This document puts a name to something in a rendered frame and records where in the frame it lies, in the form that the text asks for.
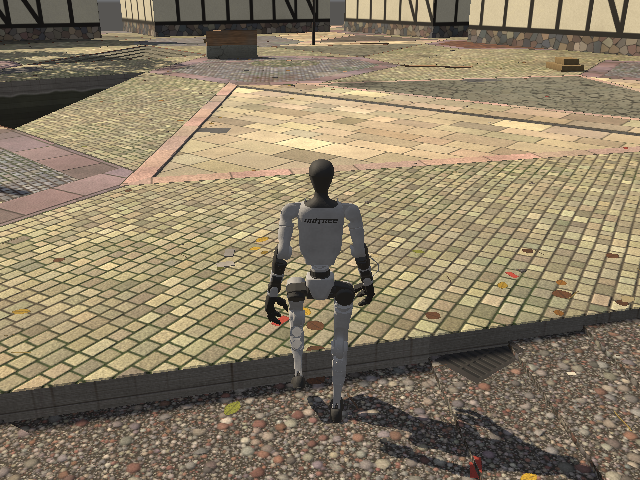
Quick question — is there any robot left forearm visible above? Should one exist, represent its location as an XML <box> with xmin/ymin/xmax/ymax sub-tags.
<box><xmin>267</xmin><ymin>244</ymin><xmax>287</xmax><ymax>297</ymax></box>

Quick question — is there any robot torso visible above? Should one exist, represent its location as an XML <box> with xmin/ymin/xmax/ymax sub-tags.
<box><xmin>297</xmin><ymin>198</ymin><xmax>344</xmax><ymax>300</ymax></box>

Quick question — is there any robot right upper arm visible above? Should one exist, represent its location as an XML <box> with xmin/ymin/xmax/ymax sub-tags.
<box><xmin>342</xmin><ymin>203</ymin><xmax>366</xmax><ymax>258</ymax></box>

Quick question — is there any robot left upper arm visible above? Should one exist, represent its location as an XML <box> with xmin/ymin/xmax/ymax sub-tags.
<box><xmin>277</xmin><ymin>202</ymin><xmax>300</xmax><ymax>260</ymax></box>

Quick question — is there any robot right forearm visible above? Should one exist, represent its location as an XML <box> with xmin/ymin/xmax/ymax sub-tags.
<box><xmin>355</xmin><ymin>243</ymin><xmax>373</xmax><ymax>286</ymax></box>

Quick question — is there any right robot foot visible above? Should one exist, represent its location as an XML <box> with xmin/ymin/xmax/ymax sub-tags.
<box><xmin>329</xmin><ymin>396</ymin><xmax>344</xmax><ymax>423</ymax></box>

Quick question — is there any robot left hand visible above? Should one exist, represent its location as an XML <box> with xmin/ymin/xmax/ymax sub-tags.
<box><xmin>265</xmin><ymin>295</ymin><xmax>288</xmax><ymax>325</ymax></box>

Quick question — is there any robot right hand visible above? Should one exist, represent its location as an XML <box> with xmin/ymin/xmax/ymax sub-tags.
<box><xmin>354</xmin><ymin>282</ymin><xmax>375</xmax><ymax>306</ymax></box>

